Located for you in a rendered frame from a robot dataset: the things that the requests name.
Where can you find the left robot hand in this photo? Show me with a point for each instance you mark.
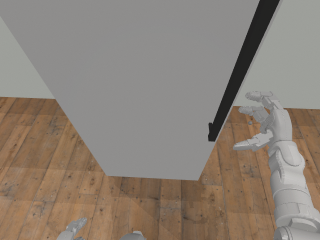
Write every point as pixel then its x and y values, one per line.
pixel 72 229

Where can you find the right robot forearm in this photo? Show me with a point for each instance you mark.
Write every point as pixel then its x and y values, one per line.
pixel 293 203

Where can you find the right robot hand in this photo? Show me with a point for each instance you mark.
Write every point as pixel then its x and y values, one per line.
pixel 278 121

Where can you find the right robot upper arm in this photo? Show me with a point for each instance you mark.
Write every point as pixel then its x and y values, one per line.
pixel 292 233

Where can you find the handle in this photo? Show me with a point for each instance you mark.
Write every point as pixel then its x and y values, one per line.
pixel 261 19

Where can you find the fridge door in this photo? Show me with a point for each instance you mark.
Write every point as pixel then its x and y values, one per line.
pixel 140 80

